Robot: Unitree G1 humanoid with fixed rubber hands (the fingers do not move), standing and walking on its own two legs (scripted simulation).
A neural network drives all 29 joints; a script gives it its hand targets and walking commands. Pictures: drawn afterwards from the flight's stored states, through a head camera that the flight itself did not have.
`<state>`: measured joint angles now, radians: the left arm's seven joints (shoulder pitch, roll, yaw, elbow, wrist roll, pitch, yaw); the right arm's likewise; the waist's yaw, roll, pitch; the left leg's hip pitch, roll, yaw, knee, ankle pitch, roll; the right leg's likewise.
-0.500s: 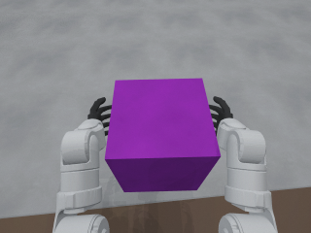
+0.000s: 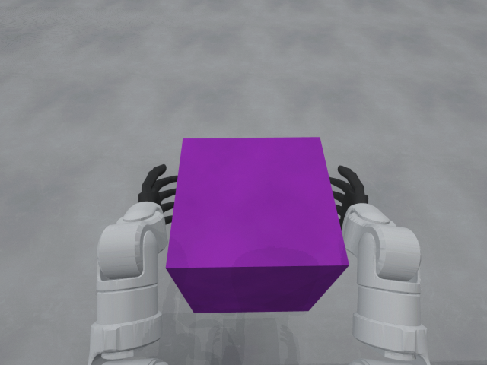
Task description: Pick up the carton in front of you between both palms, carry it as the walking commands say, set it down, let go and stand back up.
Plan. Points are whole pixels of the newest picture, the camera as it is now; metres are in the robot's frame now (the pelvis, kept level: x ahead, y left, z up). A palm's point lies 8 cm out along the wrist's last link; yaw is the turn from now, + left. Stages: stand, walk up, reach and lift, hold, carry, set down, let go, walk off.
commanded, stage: carry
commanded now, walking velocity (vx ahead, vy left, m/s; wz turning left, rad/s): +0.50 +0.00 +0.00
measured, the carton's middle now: (251, 232) +0.34 +0.01 +0.03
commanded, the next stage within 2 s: none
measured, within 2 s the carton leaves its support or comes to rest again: neither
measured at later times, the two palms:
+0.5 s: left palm (173, 109) +0.63 +0.19 +0.05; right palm (307, 120) +0.61 -0.11 +0.05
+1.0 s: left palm (189, 42) +0.93 +0.20 +0.06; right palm (293, 46) +0.93 -0.10 +0.05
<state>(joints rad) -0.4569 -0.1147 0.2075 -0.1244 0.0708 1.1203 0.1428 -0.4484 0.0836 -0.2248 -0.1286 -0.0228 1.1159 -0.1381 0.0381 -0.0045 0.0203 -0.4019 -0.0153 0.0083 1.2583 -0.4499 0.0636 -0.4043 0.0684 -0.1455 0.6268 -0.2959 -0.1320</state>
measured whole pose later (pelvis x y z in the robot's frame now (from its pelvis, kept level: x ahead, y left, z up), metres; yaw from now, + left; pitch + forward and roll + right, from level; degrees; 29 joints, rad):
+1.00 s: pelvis +0.60 +0.05 -0.05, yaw +0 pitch +4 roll -1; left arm -0.46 -0.10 0.19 -0.12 0.06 1.09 0.15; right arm -0.44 0.06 -0.20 -0.12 -0.01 1.08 -0.14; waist 0.02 0.02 -0.01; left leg -0.27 -0.05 0.05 1.13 -0.47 0.04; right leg -0.50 0.05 -0.17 0.56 -0.15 -0.14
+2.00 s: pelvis +1.22 +0.04 -0.04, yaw +0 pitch +4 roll +0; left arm -0.07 -0.13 0.06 -0.40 0.07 1.23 0.12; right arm -0.07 0.13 -0.09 -0.44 -0.07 1.26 -0.13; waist 0.01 0.03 -0.13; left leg -0.33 0.07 0.06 1.12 -0.42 0.00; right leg -0.40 -0.05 -0.23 0.51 -0.17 -0.07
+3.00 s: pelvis +1.78 +0.03 -0.03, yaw -1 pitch +3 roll +0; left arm -0.07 -0.13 0.07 -0.46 0.06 1.21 0.12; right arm -0.07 0.13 -0.07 -0.48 -0.07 1.23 -0.12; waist 0.01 0.04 -0.04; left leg -0.25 0.05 0.10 0.58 -0.49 -0.03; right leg -0.36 -0.03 -0.24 0.41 -0.11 -0.08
